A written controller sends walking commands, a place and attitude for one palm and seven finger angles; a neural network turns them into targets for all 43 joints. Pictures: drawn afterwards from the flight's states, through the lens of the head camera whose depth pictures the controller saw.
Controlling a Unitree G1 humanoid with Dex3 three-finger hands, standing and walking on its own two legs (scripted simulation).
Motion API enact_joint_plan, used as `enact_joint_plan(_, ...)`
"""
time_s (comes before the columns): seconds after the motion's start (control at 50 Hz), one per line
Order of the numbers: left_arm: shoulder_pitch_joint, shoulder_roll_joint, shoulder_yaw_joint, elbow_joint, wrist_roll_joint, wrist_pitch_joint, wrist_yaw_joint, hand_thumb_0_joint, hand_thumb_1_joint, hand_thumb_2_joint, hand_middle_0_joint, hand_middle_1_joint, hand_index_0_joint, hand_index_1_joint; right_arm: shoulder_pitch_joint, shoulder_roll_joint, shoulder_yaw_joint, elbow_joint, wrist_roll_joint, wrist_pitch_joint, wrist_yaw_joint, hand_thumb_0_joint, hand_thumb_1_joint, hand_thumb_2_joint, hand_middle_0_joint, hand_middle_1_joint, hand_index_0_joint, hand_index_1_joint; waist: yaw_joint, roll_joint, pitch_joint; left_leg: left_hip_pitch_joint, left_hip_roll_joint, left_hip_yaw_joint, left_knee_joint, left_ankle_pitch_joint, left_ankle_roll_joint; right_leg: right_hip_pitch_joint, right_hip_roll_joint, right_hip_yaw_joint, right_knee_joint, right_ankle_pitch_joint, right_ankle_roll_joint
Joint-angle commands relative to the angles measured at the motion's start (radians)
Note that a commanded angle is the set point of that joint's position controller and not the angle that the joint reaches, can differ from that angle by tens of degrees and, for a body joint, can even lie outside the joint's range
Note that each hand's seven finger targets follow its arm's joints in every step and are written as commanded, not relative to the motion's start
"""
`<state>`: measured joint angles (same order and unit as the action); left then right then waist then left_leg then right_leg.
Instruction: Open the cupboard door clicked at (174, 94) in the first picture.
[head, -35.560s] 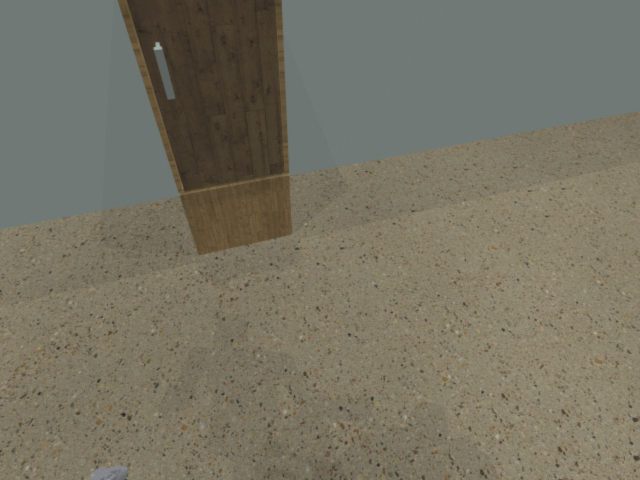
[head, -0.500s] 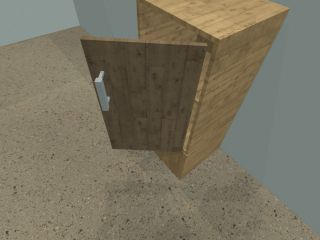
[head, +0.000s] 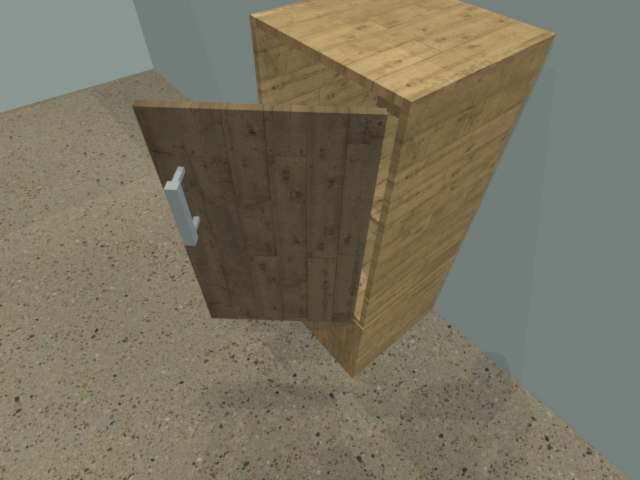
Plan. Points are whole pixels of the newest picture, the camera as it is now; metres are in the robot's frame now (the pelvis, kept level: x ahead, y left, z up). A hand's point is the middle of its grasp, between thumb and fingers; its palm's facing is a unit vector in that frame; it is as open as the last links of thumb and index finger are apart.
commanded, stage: come to a stop and stand still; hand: left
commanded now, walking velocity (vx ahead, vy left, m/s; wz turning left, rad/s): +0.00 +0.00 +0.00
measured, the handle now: (185, 207) +0.52 +0.26 +0.01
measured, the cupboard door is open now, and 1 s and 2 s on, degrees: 49 49 49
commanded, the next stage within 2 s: look again from close up in 0.28 s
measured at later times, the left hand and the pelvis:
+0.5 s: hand out of the picture -0.03 +0.16 -0.18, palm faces +0.02 -0.98 -0.17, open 7.4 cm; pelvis -0.01 +0.00 +0.00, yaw +0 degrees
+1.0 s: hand out of the picture -0.01 +0.18 -0.18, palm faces +0.01 -0.98 -0.19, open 7.3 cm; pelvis -0.01 +0.02 +0.00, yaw +0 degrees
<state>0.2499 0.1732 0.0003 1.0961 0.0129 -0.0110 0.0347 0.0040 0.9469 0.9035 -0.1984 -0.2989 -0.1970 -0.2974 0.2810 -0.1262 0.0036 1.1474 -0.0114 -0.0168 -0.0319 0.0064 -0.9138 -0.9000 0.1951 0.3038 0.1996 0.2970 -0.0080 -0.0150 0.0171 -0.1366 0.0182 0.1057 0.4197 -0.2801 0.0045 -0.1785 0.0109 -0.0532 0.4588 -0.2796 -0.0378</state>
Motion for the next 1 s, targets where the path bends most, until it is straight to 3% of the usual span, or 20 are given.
enact_joint_plan(0.0, 0.085, 0.073, 0.009, -0.014, -0.004, -0.02, 0.004, 0.0, 0.9, 0.9, -0.2, -0.3, -0.2, -0.3, 0.071, -0.081, -0.008, -0.014, -0.002, -0.014, -0.01, 0.0, -0.9, -0.9, 0.2, 0.3, 0.2, 0.3, 0.009, 0.014, 0.01, -0.001, 0.101, -0.095, -0.061, 0.226, 0.02, 0.014, -0.135, 0.109, -0.076, 0.352, -0.009)
enact_joint_plan(0.24, 0.118, 0.054, 0.004, 0.007, -0.003, -0.022, 0.006, 0.0, 0.9, 0.9, -0.2, -0.3, -0.2, -0.3, 0.07, -0.078, -0.005, -0.006, 0.0, -0.008, -0.011, 0.0, -0.9, -0.9, 0.2, 0.3, 0.2, 0.3, 0.008, 0.008, 0.056, -0.004, 0.097, -0.095, -0.077, 0.174, 0.015, -0.002, -0.127, 0.117, -0.117, 0.294, -0.009)
enact_joint_plan(0.26, 0.204, 0.091, 0.011, 0.045, 0.01, -0.042, 0.047, 0.0, 0.9, 0.9, -0.2, -0.3, -0.2, -0.3, -0.05, -0.124, -0.016, -0.084, 0.01, -0.017, 0.0, 0.0, -0.9, -0.9, 0.2, 0.3, 0.2, 0.3, 0.052, -0.012, 0.086, -0.125, 0.09, -0.031, 0.182, 0.153, -0.017, -0.003, -0.204, 0.193, -0.088, 0.828, 0.066)
enact_joint_plan(0.28, 0.184, 0.128, 0.021, -0.003, 0.006, -0.052, 0.042, 0.0, 0.9, 0.9, -0.2, -0.3, -0.2, -0.3, 0.019, -0.058, -0.012, -0.12, 0.01, -0.003, 0.004, 0.0, -0.9, -0.9, 0.2, 0.3, 0.2, 0.3, -0.004, -0.038, -0.018, -0.16, 0.044, -0.083, 0.204, -0.101, 0.001, 0.09, -0.252, 0.234, -0.075, 0.8, 0.021)
enact_joint_plan(0.3, 0.152, 0.105, 0.011, -0.016, 0.005, -0.054, 0.031, 0.0, 0.9, 0.9, -0.2, -0.3, -0.2, -0.3, 0.026, -0.06, -0.014, -0.111, 0.008, -0.001, 0.003, 0.0, -0.9, -0.9, 0.2, 0.3, 0.2, 0.3, -0.012, 0.031, -0.014, -0.14, 0.046, -0.083, 0.187, -0.114, 0.003, 0.057, -0.247, 0.215, -0.086, 0.687, -0.04)
enact_joint_plan(0.32, 0.119, 0.106, 0.013, -0.019, 0.006, -0.057, 0.028, 0.0, 0.9, 0.9, -0.2, -0.3, -0.2, -0.3, 0.056, -0.039, -0.011, -0.105, 0.006, -0.001, 0.007, 0.0, -0.9, -0.9, 0.2, 0.3, 0.2, 0.3, -0.025, 0.034, -0.055, -0.093, 0.044, -0.068, 0.139, -0.065, -0.004, 0.053, -0.235, 0.183, -0.074, 0.634, -0.072)
enact_joint_plan(0.36, 0.097, 0.077, 0.008, -0.034, -0.001, -0.052, 0.021, 0.0, 0.9, 0.9, -0.2, -0.3, -0.2, -0.3, 0.102, -0.063, -0.011, -0.097, 0.001, -0.006, 0.009, 0.0, -0.9, -0.9, 0.2, 0.3, 0.2, 0.3, -0.039, 0.005, -0.061, -0.029, 0.051, -0.101, 0.067, 0.056, 0.004, -0.013, -0.169, 0.148, -0.059, 0.324, -0.057)
enact_joint_plan(0.4, 0.09, 0.052, 0.004, -0.04, -0.002, -0.039, 0.017, 0.0, 0.9, 0.9, -0.2, -0.3, -0.2, -0.3, 0.087, -0.085, -0.012, -0.109, -0.003, -0.008, 0.007, 0.0, -0.9, -0.9, 0.2, 0.3, 0.2, 0.3, -0.023, 0.029, 0.018, -0.07, 0.081, -0.123, 0.028, 0.073, 0.017, -0.07, -0.128, 0.137, -0.081, 0.12, -0.036)
enact_joint_plan(0.42, 0.091, 0.05, 0.003, -0.038, 0.001, -0.034, 0.015, 0.0, 0.9, 0.9, -0.2, -0.3, -0.2, -0.3, 0.072, -0.079, -0.009, -0.109, -0.004, -0.012, 0.007, 0.0, -0.9, -0.9, 0.2, 0.3, 0.2, 0.3, -0.012, 0.088, 0.062, -0.09, 0.083, -0.136, 0.003, 0.095, 0.023, -0.08, -0.116, 0.131, -0.075, 0.095, -0.032)
enact_joint_plan(0.5, 0.107, 0.046, -0.002, -0.028, -0.002, -0.023, 0.007, 0.0, 0.9, 0.9, -0.2, -0.3, -0.2, -0.3, 0.073, -0.097, -0.004, -0.111, -0.004, -0.012, 0.005, 0.0, -0.9, -0.9, 0.2, 0.3, 0.2, 0.3, 0.001, 0.007, 0.118, -0.142, 0.082, -0.157, -0.058, 0.019, 0.035, -0.083, -0.096, 0.123, -0.081, -0.014, -0.019)
enact_joint_plan(0.58, 0.108, 0.052, -0.001, -0.032, -0.002, -0.019, 0.003, 0.0, 0.9, 0.9, -0.2, -0.3, -0.2, -0.3, 0.081, -0.107, -0.001, -0.101, -0.006, -0.014, 0.006, 0.0, -0.9, -0.9, 0.2, 0.3, 0.2, 0.3, 0.008, 0.009, 0.129, -0.16, 0.078, -0.167, -0.095, -0.025, 0.039, -0.077, -0.095, 0.123, -0.079, -0.035, -0.017)
enact_joint_plan(0.7, 0.105, 0.056, 0.0, -0.035, -0.004, -0.017, 0.002, 0.0, 0.9, 0.9, -0.2, -0.3, -0.2, -0.3, 0.089, -0.11, 0.002, -0.08, -0.005, -0.02, 0.004, 0.0, -0.9, -0.9, 0.2, 0.3, 0.2, 0.3, 0.014, 0.005, 0.08, -0.14, 0.082, -0.169, -0.105, 0.009, 0.045, -0.036, -0.1, 0.112, -0.061, 0.024, -0.013)
enact_joint_plan(0.82, 0.102, 0.061, 0.001, -0.028, -0.004, -0.02, 0.004, 0.0, 0.9, 0.9, -0.2, -0.3, -0.2, -0.3, 0.093, -0.103, 0.002, -0.055, -0.003, -0.026, 0.002, 0.0, -0.9, -0.9, 0.2, 0.3, 0.2, 0.3, 0.013, 0.015, 0.038, -0.091, 0.087, -0.154, -0.083, 0.121, 0.046, -0.011, -0.107, 0.105, -0.05, 0.115, -0.01)
enact_joint_plan(0.94, 0.101, 0.061, 0.003, -0.015, -0.004, -0.02, 0.006, 0.0, 0.9, 0.9, -0.2, -0.3, -0.2, -0.3, 0.089, -0.103, 0.002, -0.037, -0.001, -0.028, -0.003, 0.0, -0.9, -0.9, 0.2, 0.3, 0.2, 0.3, 0.012, 0.015, 0.04, -0.068, 0.086, -0.147, -0.066, 0.195, 0.043, -0.003, -0.113, 0.101, -0.042, 0.179, -0.008)
enact_joint_plan(0.96, 0.185, 0.083, 0.005, 0.026, 0.008, -0.029, 0.043, 0.0, 0.9, 0.9, -0.2, -0.3, -0.2, -0.3, -0.023, -0.137, -0.008, -0.108, 0.014, -0.026, 0.006, 0.0, -0.9, -0.9, 0.2, 0.3, 0.2, 0.3, 0.053, -0.061, 0.06, -0.127, 0.105, -0.11, 0.126, 0.236, 0.012, -0.027, -0.168, 0.142, -0.065, 0.487, 0.011)
enact_joint_plan(0.98, -0.553, 0.302, 0.104, -1.538, -0.203, -0.244, 0.033, 0.0, 0.877, 0.89, -0.202, -0.315, -0.202, -0.315, 0.0, -0.321, -0.034, -0.467, 0.056, -0.175, -0.036, 0.0, -0.9, -0.9, 0.2, 0.3, 0.2, 0.3, -0.087, 0.141, -0.434, 0.12, -0.013, -0.119, 0.008, 0.289, 0.026, 0.037, -0.064, 0.074, 0.015, 0.362, 0.004)
